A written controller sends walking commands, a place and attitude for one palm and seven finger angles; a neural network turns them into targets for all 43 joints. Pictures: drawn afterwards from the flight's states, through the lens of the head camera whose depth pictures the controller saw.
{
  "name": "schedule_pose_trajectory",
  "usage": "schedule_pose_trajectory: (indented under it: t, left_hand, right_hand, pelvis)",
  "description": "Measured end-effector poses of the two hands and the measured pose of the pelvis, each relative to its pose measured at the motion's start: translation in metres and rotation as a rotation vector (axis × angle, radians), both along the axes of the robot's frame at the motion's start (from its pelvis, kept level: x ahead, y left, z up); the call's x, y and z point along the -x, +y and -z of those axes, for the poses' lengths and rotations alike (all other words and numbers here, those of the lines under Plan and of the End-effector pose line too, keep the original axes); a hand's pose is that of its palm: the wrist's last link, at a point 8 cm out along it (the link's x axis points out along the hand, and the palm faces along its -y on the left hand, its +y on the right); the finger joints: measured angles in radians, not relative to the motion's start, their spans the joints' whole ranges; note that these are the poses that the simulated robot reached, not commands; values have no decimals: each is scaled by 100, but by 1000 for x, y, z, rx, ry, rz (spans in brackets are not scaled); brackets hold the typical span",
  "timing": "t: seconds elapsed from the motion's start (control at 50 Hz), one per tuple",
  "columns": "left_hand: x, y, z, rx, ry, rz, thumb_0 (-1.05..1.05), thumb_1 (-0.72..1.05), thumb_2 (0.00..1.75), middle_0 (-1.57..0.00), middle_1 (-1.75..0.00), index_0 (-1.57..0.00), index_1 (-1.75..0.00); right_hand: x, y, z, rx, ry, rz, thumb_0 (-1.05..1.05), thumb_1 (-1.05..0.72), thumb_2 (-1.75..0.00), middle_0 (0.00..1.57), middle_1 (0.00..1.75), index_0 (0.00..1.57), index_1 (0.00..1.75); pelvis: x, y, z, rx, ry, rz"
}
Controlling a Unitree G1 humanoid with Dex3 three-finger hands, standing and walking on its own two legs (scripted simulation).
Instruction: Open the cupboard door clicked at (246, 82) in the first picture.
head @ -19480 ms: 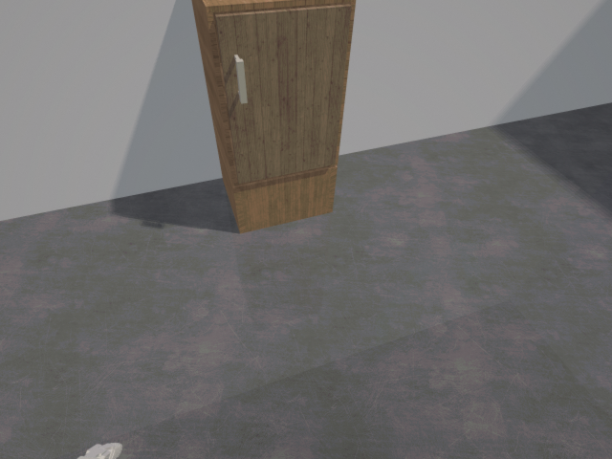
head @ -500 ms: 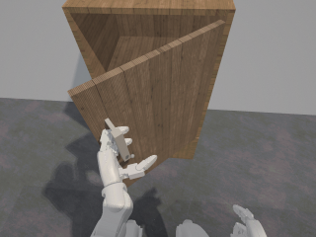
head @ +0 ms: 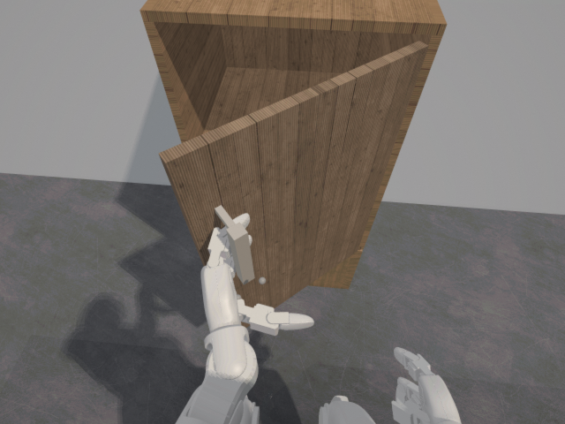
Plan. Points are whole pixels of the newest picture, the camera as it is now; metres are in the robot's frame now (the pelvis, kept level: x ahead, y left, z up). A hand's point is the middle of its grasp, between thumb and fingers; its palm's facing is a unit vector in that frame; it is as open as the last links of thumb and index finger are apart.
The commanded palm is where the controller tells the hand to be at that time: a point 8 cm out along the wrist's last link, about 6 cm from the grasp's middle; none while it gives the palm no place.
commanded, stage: slide the hand sideways off the handle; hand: left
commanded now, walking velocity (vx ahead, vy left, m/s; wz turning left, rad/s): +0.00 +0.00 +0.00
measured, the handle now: (234, 246) +0.35 +0.09 +0.05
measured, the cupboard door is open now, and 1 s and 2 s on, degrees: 41 45 45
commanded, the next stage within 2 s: draw the hand back to the body in 1.18 s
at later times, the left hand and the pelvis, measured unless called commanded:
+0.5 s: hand (253, 317) +0.26 +0.05 +0.04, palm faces -0.15 -0.99 +0.00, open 16.2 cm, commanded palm +0.24 +0.12 +0.04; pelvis +0.00 +0.02 -0.01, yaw -1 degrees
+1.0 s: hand (210, 350) +0.21 +0.10 +0.04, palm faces -0.06 -1.00 -0.02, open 16.2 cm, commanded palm +0.19 +0.17 +0.04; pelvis +0.01 +0.00 -0.02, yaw +0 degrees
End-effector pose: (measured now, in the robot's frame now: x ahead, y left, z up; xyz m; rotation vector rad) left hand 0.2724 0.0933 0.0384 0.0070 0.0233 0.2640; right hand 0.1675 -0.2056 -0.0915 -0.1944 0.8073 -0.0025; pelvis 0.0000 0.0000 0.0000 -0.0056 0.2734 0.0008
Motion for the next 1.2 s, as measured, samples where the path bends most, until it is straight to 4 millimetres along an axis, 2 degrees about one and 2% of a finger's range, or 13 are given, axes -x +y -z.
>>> schedule_pose_trajectory:
  t: [0.04, 0.12, 0.16, 0.2, 0.28, 0.38, 0.66, 0.94, 1.2]
  left_hand:
    - [2, 3, 1, -22, -8, 61, -1, -50, 30, -34, -57, -33, -59]
    - [7, 13, 1, -97, -34, 335, -1, -50, 30, -28, -46, -23, -48]
    - [11, 14, 1, -82, -29, 443, -1, -50, 30, -24, -42, -19, -43]
    - [14, 13, 0, -22, -19, 479, -1, -50, 30, -22, -39, -17, -39]
    - [17, 8, -2, 76, -2, 448, -1, -51, 30, -18, -34, -17, -35]
    - [20, 7, 1, 48, -24, 411, -1, -51, 30, -16, -32, -19, -33]
    - [42, 32, -1, 19, 10, 384, -1, -51, 30, -18, -32, -20, -32]
    - [72, 59, 1, -8, 30, 332, -1, -50, 30, -17, -31, -18, -31]
    - [89, 86, 2, -18, 43, 332, -1, -50, 30, -15, -31, -16, -30]
  right_hand:
    - [1, 1, 0, 0, 2, -4, 1, -91, -90, 20, 30, 20, 30]
    - [8, -3, 3, 10, 10, 11, 1, -90, -90, 20, 30, 20, 30]
    - [12, -5, 3, 12, 8, 32, 1, -90, -90, 20, 30, 20, 30]
    - [15, -7, 2, 13, 2, 53, 1, -91, -90, 20, 30, 20, 30]
    - [19, -8, -4, 23, -9, 71, 1, -91, -90, 20, 30, 20, 30]
    - [15, -7, -8, 33, -27, 58, 1, -91, -90, 20, 30, 20, 30]
    - [-7, 3, -9, -4, -56, 41, 1, -91, -90, 20, 30, 20, 30]
    - [-24, -17, -7, 24, -103, 38, 1, -90, -90, 20, 30, 20, 30]
    - [-18, -28, -1, 41, -117, 75, 1, -91, -90, 20, 30, 20, 30]
  pelvis:
    - [1, 1, 1, 0, 0, -5]
    - [3, 5, 4, 4, -4, -12]
    - [5, 8, 5, 8, -13, -12]
    - [6, 12, 4, 11, -21, -8]
    - [5, 16, 3, 7, -21, 3]
    - [5, 17, 7, 0, -6, 11]
    - [-4, 12, 8, 3, -1, 13]
    - [-10, -1, 17, 3, 20, 2]
    - [-4, -7, 23, 7, 22, -1]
